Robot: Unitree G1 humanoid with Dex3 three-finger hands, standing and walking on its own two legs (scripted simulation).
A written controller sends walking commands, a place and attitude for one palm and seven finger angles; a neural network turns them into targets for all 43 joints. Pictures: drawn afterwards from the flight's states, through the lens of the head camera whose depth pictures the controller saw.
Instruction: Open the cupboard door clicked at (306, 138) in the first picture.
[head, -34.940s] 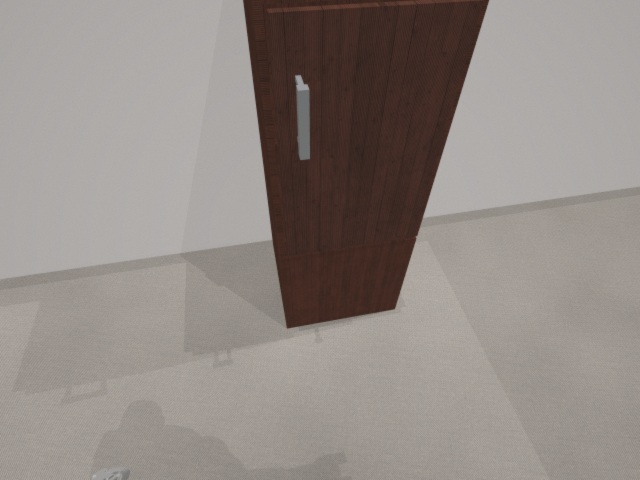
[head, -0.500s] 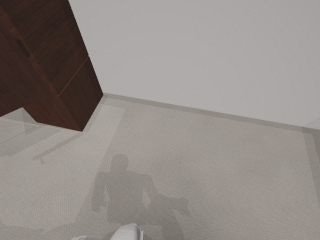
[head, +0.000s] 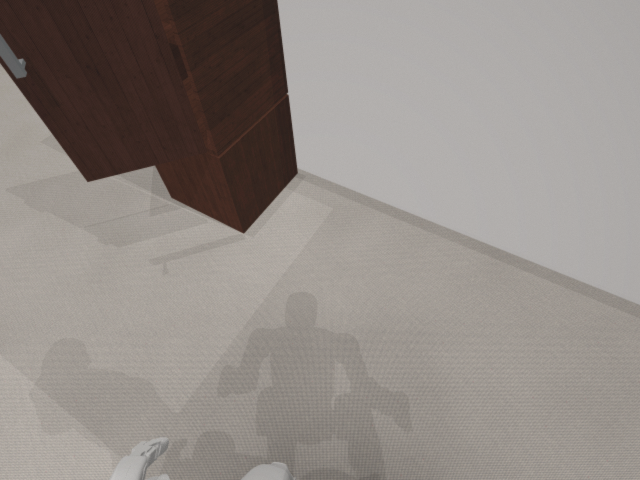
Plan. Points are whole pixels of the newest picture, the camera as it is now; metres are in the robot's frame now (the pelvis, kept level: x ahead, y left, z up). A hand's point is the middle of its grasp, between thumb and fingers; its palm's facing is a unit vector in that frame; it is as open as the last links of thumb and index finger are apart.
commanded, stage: turn to face it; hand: left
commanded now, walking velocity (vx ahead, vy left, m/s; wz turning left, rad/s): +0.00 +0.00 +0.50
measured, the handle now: (0, 39) +0.88 +0.70 +0.10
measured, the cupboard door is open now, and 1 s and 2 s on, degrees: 50 50 50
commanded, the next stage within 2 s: take the last steps up to it in 0.38 s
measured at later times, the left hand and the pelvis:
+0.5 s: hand out of the picture -0.02 +0.23 -0.17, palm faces +0.28 -0.93 -0.23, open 7.4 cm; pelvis +0.00 +0.02 +0.01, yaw +13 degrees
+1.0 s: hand out of the picture -0.05 +0.22 -0.17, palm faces +0.44 -0.88 -0.17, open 7.4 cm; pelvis +0.07 +0.08 +0.00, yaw +21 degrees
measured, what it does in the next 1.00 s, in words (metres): steps to the left, turning left: left foot, then right foot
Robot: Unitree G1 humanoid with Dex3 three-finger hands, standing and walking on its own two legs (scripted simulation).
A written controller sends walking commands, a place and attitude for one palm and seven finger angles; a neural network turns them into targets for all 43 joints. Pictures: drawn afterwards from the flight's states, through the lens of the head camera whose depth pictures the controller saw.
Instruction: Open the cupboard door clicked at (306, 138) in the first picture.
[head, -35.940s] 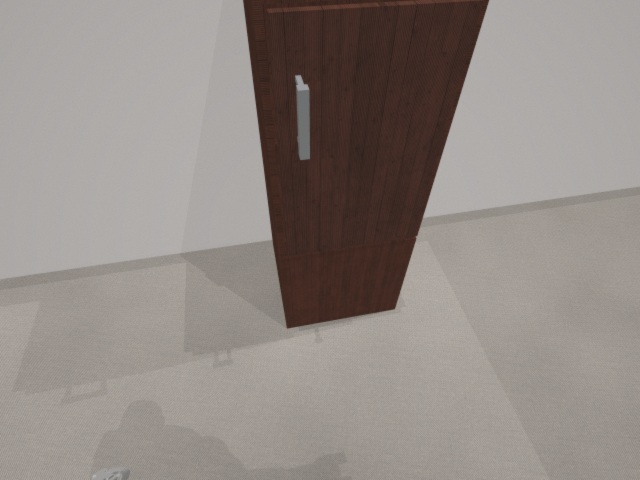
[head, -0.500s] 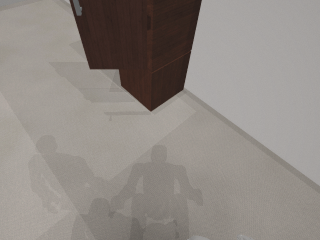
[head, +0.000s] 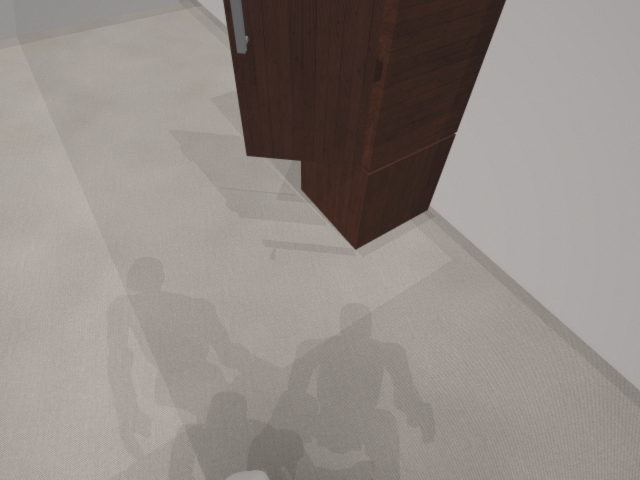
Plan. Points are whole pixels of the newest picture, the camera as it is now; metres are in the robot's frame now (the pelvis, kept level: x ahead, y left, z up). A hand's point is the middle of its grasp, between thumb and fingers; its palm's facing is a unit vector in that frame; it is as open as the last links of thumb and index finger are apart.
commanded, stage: take the last steps up to it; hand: left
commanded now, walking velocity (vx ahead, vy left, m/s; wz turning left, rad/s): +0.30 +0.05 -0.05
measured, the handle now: (240, 15) +0.98 +0.29 +0.09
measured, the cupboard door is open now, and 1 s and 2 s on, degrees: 50 50 50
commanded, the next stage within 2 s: come to a stop and stand still in 0.88 s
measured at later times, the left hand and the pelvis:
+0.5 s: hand (231, 359) +0.30 +0.18 -0.15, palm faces -0.04 -0.98 -0.21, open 7.3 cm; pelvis +0.17 +0.01 +0.00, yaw -3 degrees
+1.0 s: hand (210, 329) +0.36 +0.23 -0.17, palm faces +0.00 -0.99 -0.16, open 7.3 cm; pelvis +0.36 +0.06 +0.01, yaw -4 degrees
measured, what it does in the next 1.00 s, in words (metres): walks ahead: right foot, then left foot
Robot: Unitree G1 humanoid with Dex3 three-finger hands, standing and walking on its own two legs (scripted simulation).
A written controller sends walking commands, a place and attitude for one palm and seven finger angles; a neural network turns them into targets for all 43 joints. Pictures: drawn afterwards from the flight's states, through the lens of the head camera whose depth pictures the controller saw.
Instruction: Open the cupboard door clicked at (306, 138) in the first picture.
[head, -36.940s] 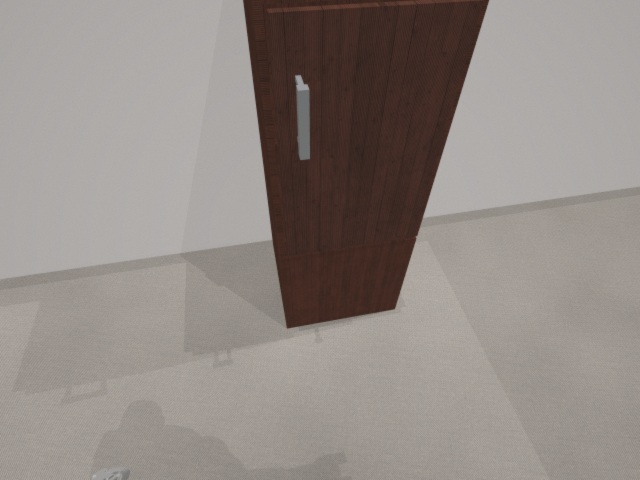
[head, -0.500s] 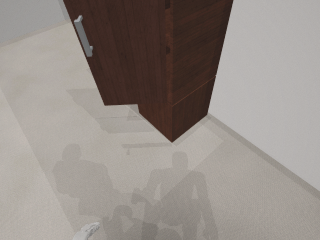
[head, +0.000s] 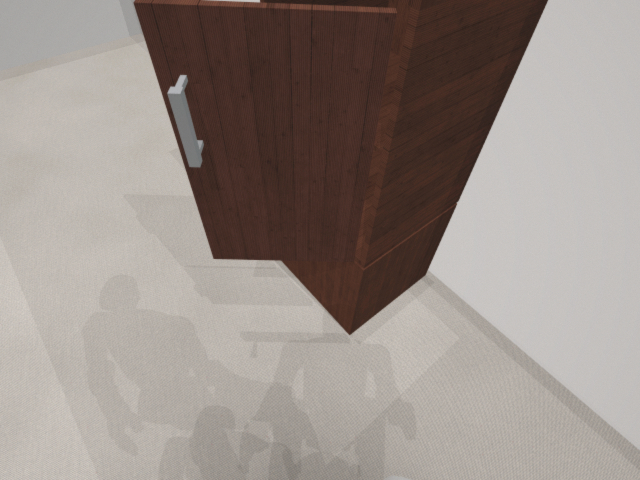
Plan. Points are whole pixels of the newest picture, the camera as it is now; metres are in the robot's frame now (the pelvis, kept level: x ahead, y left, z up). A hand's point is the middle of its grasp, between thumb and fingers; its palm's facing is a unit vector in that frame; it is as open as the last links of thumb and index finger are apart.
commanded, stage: come to a stop and stand still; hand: left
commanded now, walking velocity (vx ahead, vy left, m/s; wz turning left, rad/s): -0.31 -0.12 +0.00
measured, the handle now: (189, 122) +0.60 +0.28 +0.09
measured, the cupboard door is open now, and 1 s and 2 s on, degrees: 50 50 50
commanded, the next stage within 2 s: look again from close up in 1.68 s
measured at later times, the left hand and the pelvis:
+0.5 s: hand (193, 474) +0.15 +0.20 -0.18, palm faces +0.04 -0.98 -0.18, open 7.3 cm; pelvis +0.05 +0.01 -0.01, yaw +0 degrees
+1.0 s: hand out of the picture +0.04 +0.15 -0.17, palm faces +0.02 -0.98 -0.20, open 7.3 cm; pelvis +0.03 -0.02 +0.00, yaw +0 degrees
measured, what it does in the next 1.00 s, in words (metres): steps on the spot: right foot, then right foot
